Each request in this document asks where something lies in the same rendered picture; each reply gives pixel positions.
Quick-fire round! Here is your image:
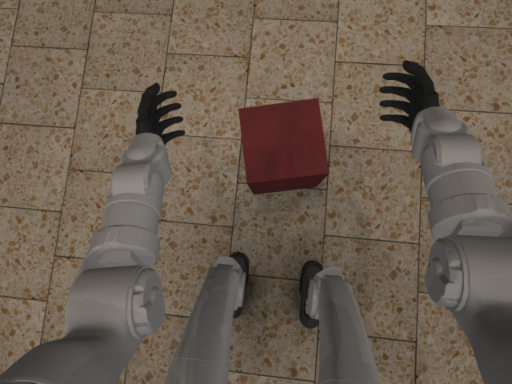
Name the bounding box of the robot right hand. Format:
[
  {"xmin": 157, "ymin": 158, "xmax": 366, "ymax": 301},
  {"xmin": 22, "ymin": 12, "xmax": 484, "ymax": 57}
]
[{"xmin": 379, "ymin": 60, "xmax": 440, "ymax": 132}]

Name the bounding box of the robot left hand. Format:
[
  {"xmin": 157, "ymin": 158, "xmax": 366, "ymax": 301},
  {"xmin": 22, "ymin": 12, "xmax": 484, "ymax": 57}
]
[{"xmin": 136, "ymin": 83, "xmax": 185, "ymax": 144}]

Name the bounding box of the robot left upper arm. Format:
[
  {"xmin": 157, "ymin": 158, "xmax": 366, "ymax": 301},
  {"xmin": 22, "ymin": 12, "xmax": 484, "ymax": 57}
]
[{"xmin": 0, "ymin": 265, "xmax": 166, "ymax": 384}]

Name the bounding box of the right robot thigh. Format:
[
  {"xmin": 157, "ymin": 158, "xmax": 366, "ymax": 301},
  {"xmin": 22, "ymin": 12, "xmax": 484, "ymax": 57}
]
[{"xmin": 308, "ymin": 274, "xmax": 381, "ymax": 384}]

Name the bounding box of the left robot foot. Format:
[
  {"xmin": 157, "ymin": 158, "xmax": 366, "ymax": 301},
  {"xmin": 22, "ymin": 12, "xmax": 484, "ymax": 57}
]
[{"xmin": 230, "ymin": 252, "xmax": 249, "ymax": 318}]

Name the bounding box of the robot left forearm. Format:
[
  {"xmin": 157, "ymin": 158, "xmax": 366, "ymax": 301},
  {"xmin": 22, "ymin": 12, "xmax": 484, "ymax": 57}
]
[{"xmin": 66, "ymin": 133, "xmax": 172, "ymax": 329}]

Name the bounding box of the carton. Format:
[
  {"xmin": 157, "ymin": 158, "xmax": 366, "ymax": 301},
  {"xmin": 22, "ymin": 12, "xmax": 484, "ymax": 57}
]
[{"xmin": 238, "ymin": 98, "xmax": 330, "ymax": 194}]

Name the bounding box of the robot right forearm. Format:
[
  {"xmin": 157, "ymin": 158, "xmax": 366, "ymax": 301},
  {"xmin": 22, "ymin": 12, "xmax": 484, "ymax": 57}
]
[{"xmin": 410, "ymin": 106, "xmax": 512, "ymax": 240}]

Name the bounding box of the robot right upper arm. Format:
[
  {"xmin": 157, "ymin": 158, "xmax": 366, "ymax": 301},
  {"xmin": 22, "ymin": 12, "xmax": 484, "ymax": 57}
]
[{"xmin": 425, "ymin": 234, "xmax": 512, "ymax": 384}]

